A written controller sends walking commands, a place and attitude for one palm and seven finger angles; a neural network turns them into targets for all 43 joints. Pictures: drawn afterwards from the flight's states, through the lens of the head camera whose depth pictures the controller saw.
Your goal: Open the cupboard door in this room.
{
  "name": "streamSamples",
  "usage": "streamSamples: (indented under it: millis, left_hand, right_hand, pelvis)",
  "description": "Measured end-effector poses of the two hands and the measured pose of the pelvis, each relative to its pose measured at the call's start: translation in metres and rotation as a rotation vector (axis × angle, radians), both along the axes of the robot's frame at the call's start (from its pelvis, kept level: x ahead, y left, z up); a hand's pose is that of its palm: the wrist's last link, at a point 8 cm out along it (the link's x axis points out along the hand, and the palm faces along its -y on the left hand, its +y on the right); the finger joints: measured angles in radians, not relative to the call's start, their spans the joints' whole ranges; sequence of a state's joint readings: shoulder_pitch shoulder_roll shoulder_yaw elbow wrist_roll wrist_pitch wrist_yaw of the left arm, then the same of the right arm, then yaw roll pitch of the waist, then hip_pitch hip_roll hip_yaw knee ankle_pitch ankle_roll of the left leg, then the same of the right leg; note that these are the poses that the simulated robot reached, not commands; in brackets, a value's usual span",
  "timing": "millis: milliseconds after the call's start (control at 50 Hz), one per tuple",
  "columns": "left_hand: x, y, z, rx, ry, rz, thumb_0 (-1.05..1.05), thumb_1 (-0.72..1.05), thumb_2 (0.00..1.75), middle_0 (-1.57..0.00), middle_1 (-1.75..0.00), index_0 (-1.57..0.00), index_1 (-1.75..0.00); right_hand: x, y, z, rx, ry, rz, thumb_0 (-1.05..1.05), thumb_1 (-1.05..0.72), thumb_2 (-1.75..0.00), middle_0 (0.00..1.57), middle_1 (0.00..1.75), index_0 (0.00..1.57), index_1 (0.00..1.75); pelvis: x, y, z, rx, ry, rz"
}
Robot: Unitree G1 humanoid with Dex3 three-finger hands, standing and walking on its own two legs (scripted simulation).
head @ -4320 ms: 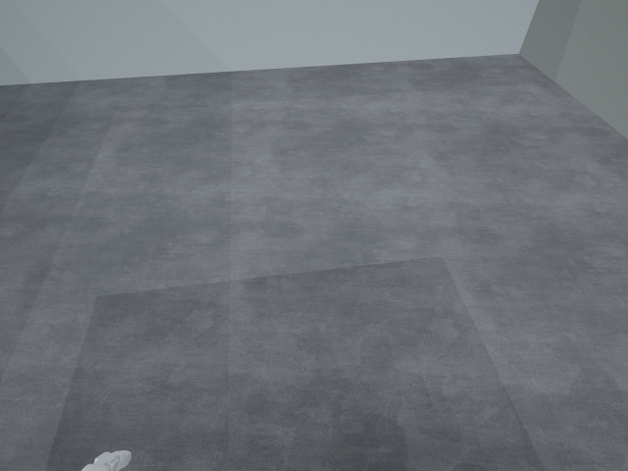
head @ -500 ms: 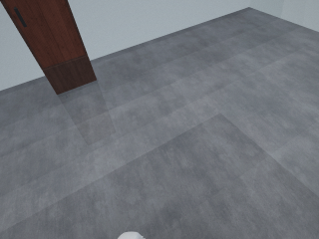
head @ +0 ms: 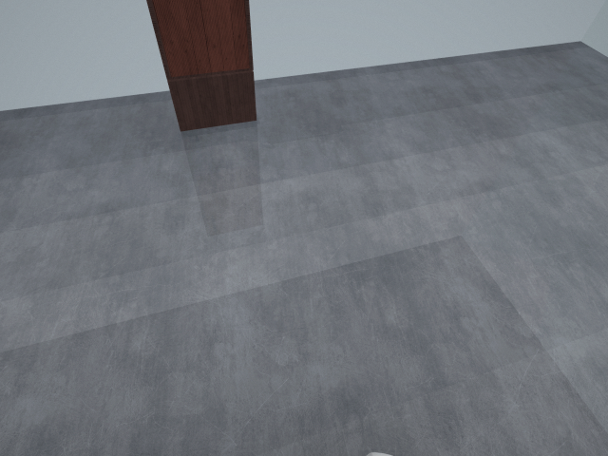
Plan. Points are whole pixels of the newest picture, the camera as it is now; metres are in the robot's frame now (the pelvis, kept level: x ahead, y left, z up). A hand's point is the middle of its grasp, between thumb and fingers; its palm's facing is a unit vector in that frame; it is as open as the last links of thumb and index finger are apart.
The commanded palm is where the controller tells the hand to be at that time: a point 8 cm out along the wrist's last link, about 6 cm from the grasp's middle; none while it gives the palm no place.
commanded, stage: turn or walk to find it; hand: left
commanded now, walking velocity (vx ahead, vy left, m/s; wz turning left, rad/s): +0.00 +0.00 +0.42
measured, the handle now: out of the picture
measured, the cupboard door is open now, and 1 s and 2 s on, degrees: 0 0 0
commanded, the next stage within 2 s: stand and wait in 1.40 s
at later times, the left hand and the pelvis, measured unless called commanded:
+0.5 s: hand out of the picture +0.00 +0.16 -0.16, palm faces +0.24 -0.94 -0.25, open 7.4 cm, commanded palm none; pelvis -0.02 -0.04 +0.00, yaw +14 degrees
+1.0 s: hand out of the picture -0.07 +0.24 -0.16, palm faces +0.44 -0.86 -0.26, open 7.4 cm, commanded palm none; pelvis -0.06 +0.01 +0.00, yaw +24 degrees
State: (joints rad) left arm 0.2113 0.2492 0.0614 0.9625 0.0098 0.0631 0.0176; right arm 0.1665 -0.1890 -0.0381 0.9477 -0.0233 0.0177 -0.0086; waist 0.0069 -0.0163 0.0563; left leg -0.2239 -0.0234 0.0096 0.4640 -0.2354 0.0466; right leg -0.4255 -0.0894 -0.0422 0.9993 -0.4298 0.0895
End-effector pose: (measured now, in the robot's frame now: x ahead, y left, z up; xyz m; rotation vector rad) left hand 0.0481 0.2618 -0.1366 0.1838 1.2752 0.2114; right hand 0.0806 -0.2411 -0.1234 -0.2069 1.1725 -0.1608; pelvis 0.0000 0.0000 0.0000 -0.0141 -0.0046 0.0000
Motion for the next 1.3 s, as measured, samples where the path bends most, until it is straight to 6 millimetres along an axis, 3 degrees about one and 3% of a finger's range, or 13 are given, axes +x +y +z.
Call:
streamSamples:
  millis: [100,200,320,440,560,680,740,860,980,1080,1180,1240,1300]
  left_hand:
    - [0.018,-0.015,0.009,0.014,-0.072,-0.003,0.0,0.91,0.89,-0.2,-0.3,-0.2,-0.3]
    - [0.022,-0.038,0.015,0.043,-0.146,0.001,0.0,0.91,0.89,-0.2,-0.3,-0.2,-0.3]
    - [-0.009,-0.057,0.025,0.047,-0.142,0.061,0.0,0.91,0.89,-0.2,-0.3,-0.2,-0.3]
    - [-0.046,-0.061,0.019,0.025,-0.094,0.137,0.0,0.9,0.89,-0.2,-0.3,-0.2,-0.3]
    - [-0.095,-0.047,0.002,-0.006,-0.027,0.228,0.0,0.91,0.89,-0.21,-0.3,-0.21,-0.3]
    - [-0.15,-0.014,-0.027,-0.035,0.055,0.332,0.0,0.91,0.89,-0.21,-0.3,-0.21,-0.3]
    - [-0.165,-0.001,-0.024,-0.035,0.091,0.354,0.0,0.91,0.89,-0.2,-0.3,-0.2,-0.3]
    - [-0.163,0.018,-0.006,-0.02,0.03,0.385,0.01,0.91,0.89,-0.2,-0.3,-0.2,-0.3]
    - [-0.151,0.022,0.005,0.014,-0.042,0.4,0.0,0.91,0.89,-0.2,-0.3,-0.2,-0.3]
    - [-0.136,0.011,0.012,0.037,-0.089,0.398,0.0,0.91,0.89,-0.2,-0.3,-0.2,-0.3]
    - [-0.125,-0.014,0.02,0.064,-0.139,0.399,0.0,0.91,0.89,-0.2,-0.3,-0.2,-0.3]
    - [-0.129,-0.035,0.023,0.09,-0.159,0.413,0.0,0.91,0.89,-0.2,-0.3,-0.2,-0.3]
    - [-0.145,-0.057,0.029,0.092,-0.149,0.455,0.0,0.91,0.89,-0.2,-0.3,-0.2,-0.3]
  right_hand:
    - [-0.019,-0.007,-0.013,0.032,0.048,-0.001,0.01,-0.91,-0.9,0.21,0.3,0.21,0.3]
    - [-0.037,-0.028,-0.035,0.065,0.102,0.0,0.01,-0.91,-0.9,0.21,0.3,0.21,0.3]
    - [-0.043,-0.048,-0.036,0.063,0.158,0.035,0.01,-0.91,-0.9,0.2,0.3,0.2,0.3]
    - [-0.037,-0.053,-0.028,0.031,0.185,0.091,0.01,-0.91,-0.9,0.2,0.3,0.2,0.3]
    - [-0.011,-0.031,-0.021,-0.009,0.167,0.186,0.01,-0.91,-0.9,0.2,0.3,0.2,0.3]
    - [0.026,0.018,-0.014,-0.042,0.047,0.296,0.01,-0.91,-0.9,0.2,0.3,0.2,0.3]
    - [0.032,0.039,-0.003,-0.04,0.004,0.33,0.01,-0.91,-0.9,0.2,0.3,0.2,0.3]
    - [0.028,0.063,0.007,-0.024,0.002,0.376,0.0,-0.91,-0.9,0.2,0.3,0.21,0.3]
    - [0.013,0.063,0.001,0.002,0.03,0.384,0.0,-0.91,-0.9,0.21,0.3,0.21,0.3]
    - [-0.003,0.044,-0.011,0.016,0.08,0.379,0.01,-0.91,-0.9,0.21,0.3,0.21,0.3]
    - [-0.014,0.013,-0.028,0.03,0.14,0.385,0.01,-0.91,-0.9,0.21,0.3,0.21,0.3]
    - [-0.013,-0.006,-0.041,0.041,0.167,0.396,0.01,-0.91,-0.9,0.2,0.3,0.21,0.3]
    - [-0.007,-0.019,-0.04,0.037,0.19,0.427,0.01,-0.91,-0.9,0.2,0.3,0.2,0.3]
  pelvis:
    - [-0.005,-0.01,-0.002,0.011,0.001,0.039]
    - [-0.011,-0.03,-0.011,0.029,0.004,0.08]
    - [-0.017,-0.04,-0.004,0.04,-0.011,0.147]
    - [-0.02,-0.04,-0.001,0.04,-0.014,0.21]
    - [-0.029,-0.026,-0.005,0.032,-0.011,0.265]
    - [-0.041,0.002,-0.019,0.016,-0.009,0.316]
    - [-0.046,0.011,-0.013,0.001,-0.012,0.323]
    - [-0.053,0.019,0.001,-0.015,-0.005,0.372]
    - [-0.057,0.016,0.003,0.0,-0.003,0.414]
    - [-0.059,0.002,0.001,0.014,-0.001,0.45]
    - [-0.06,-0.022,-0.005,0.03,0.006,0.489]
    - [-0.06,-0.038,-0.01,0.035,0.003,0.517]
    - [-0.06,-0.05,-0.005,0.053,-0.002,0.555]
